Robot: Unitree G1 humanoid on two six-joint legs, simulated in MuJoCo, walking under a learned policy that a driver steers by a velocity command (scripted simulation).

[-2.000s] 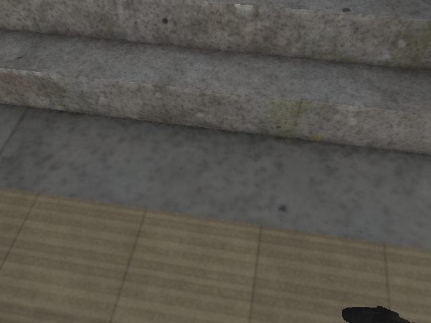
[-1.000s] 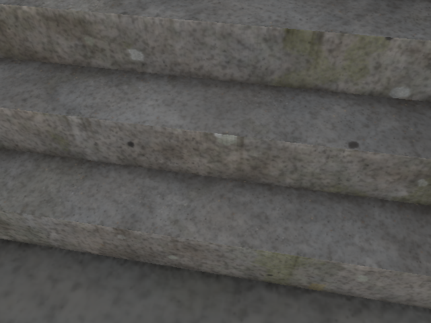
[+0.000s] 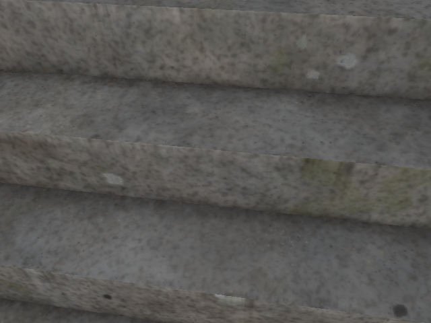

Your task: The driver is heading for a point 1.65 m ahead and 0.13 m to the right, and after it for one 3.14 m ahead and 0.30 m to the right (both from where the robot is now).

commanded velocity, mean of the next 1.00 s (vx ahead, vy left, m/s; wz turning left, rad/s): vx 0.50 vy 0.00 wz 0.00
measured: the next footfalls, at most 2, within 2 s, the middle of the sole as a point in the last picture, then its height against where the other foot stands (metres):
left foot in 0.26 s outside the picture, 0.20 m higher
right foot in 0.78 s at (224, 254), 0.21 m higher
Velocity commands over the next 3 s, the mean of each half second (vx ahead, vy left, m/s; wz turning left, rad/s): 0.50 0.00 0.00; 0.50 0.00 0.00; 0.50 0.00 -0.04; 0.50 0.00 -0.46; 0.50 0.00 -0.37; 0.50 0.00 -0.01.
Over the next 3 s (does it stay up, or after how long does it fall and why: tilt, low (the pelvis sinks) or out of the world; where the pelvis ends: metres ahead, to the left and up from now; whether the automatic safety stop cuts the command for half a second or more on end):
stays up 1.28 -0.12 1.02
